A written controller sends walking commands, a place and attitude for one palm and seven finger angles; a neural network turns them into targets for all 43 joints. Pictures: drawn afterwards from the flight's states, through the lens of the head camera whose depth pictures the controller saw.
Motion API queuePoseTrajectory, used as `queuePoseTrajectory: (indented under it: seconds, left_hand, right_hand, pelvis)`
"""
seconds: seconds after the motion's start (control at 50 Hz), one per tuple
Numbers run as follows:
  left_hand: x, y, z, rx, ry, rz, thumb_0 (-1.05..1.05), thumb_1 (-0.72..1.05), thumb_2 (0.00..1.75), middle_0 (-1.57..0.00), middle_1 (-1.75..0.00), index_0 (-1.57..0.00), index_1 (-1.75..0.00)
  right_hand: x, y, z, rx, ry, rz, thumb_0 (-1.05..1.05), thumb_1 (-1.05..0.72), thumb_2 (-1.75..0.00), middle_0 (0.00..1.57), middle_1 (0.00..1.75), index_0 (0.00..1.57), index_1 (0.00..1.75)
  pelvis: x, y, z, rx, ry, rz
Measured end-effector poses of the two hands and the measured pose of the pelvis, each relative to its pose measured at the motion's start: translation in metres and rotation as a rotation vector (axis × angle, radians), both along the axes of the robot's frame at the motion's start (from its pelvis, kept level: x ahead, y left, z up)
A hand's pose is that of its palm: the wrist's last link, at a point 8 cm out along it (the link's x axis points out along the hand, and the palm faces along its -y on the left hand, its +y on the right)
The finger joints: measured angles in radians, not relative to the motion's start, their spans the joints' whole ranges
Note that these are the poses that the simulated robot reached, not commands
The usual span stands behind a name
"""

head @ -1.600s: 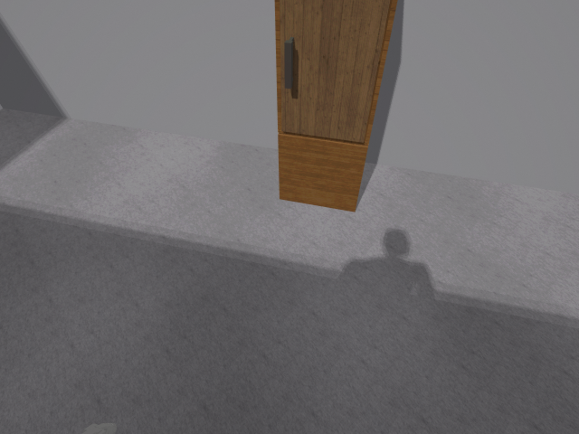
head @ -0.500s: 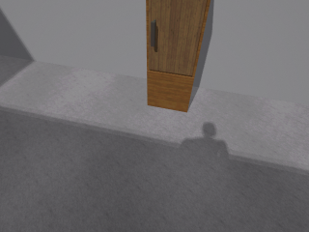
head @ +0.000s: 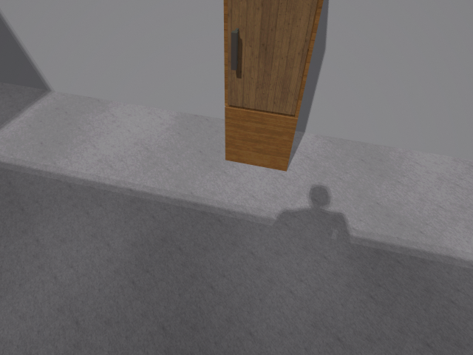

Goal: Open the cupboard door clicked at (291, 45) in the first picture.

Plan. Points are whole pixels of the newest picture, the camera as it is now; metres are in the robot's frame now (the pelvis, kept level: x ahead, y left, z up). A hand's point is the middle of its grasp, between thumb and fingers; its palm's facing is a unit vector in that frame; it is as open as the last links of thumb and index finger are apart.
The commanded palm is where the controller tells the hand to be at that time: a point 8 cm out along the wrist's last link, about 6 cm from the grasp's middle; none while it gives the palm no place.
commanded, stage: walk to a spot facing it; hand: left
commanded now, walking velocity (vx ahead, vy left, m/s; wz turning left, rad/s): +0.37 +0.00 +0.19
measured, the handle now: (235, 49) +1.29 +0.08 -0.05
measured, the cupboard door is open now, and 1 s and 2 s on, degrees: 0 0 0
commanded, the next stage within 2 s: turn to face it in 0.88 s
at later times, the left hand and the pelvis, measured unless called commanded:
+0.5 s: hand (144, 349) +0.17 +0.20 -0.18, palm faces +0.02 -0.98 -0.18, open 7.3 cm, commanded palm none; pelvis +0.13 +0.01 -0.01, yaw +3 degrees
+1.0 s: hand (160, 305) +0.26 +0.19 -0.21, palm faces +0.28 -0.95 -0.15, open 7.3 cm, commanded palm none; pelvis +0.34 +0.03 -0.02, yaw +13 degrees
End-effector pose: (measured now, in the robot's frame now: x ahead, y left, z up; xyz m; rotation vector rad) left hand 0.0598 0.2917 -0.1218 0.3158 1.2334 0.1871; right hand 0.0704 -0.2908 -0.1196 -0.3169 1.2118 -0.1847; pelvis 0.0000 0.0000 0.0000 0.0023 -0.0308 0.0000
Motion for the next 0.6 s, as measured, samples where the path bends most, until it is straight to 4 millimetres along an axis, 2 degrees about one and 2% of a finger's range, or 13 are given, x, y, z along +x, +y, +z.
queuePoseTrajectory:
  seconds: [0.12, 0.26, 0.32, 0.38, 0.48, 0.54, 0.6]
  left_hand:
    - [-0.013, -0.016, -0.016, -0.059, 0.043, 0.036, 0.00, 0.91, 0.90, -0.20, -0.30, -0.20, -0.30]
    - [-0.041, -0.030, -0.045, -0.161, 0.167, 0.124, 0.00, 0.91, 0.90, -0.21, -0.30, -0.20, -0.30]
    - [-0.032, -0.035, -0.044, -0.178, 0.229, 0.112, 0.01, 0.91, 0.90, -0.21, -0.30, -0.20, -0.30]
    - [0.001, -0.040, -0.038, -0.190, 0.207, 0.103, 0.01, 0.91, 0.90, -0.20, -0.30, -0.20, -0.30]
    - [0.086, -0.045, -0.030, -0.172, 0.093, 0.078, 0.01, 0.93, 0.90, -0.21, -0.30, -0.20, -0.30]
    - [0.146, -0.050, -0.028, -0.150, 0.016, 0.045, 0.01, 0.93, 0.90, -0.20, -0.30, -0.20, -0.30]
    - [0.199, -0.057, -0.033, -0.122, -0.092, 0.031, 0.01, 0.93, 0.90, -0.20, -0.30, -0.20, -0.30]
  right_hand:
    - [-0.012, 0.021, -0.014, 0.041, 0.061, -0.008, 0.01, -0.90, -0.90, 0.20, 0.30, 0.20, 0.30]
    - [-0.026, 0.067, -0.028, 0.091, 0.152, -0.049, 0.01, -0.90, -0.90, 0.19, 0.30, 0.20, 0.30]
    - [-0.039, 0.086, -0.027, 0.117, 0.182, -0.104, 0.01, -0.90, -0.90, 0.20, 0.30, 0.20, 0.30]
    - [-0.056, 0.103, -0.021, 0.148, 0.269, -0.144, 0.00, -0.90, -0.90, 0.20, 0.30, 0.20, 0.30]
    - [-0.072, 0.114, -0.015, 0.193, 0.428, -0.196, 0.00, -0.90, -0.90, 0.20, 0.30, 0.21, 0.30]
    - [-0.064, 0.109, -0.018, 0.210, 0.490, -0.221, 0.01, -0.90, -0.90, 0.20, 0.30, 0.21, 0.30]
    - [-0.041, 0.092, -0.032, 0.217, 0.521, -0.222, 0.01, -0.90, -0.90, 0.20, 0.30, 0.21, 0.30]
  pelvis:
    - [0.017, 0.003, -0.005, -0.006, 0.016, 0.009]
    - [0.054, 0.022, -0.017, -0.009, 0.022, 0.030]
    - [0.071, 0.025, -0.014, -0.004, 0.028, 0.023]
    - [0.089, 0.023, -0.009, -0.003, 0.035, 0.035]
    - [0.123, 0.015, -0.007, -0.001, 0.045, 0.048]
    - [0.150, 0.005, -0.014, 0.002, 0.043, 0.048]
    - [0.180, -0.009, -0.028, 0.007, 0.030, 0.067]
